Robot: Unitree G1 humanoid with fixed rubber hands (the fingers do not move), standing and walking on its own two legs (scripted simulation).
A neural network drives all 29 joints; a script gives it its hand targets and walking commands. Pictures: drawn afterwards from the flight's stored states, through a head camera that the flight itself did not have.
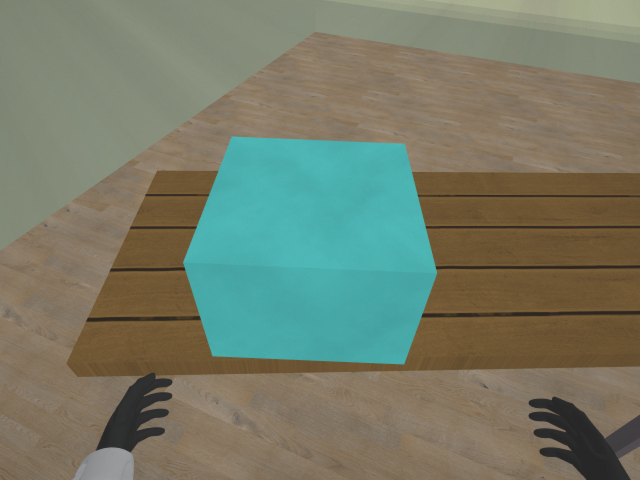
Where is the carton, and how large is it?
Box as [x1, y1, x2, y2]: [183, 137, 436, 363]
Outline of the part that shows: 231,137 183,261 212,355 404,363 436,274 404,144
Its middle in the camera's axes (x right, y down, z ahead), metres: -0.01 +0.00 +0.61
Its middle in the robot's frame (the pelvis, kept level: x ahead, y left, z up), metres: +0.47 +0.03 +0.04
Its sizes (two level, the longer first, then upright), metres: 0.288 0.287 0.206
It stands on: a table, 0.72 m high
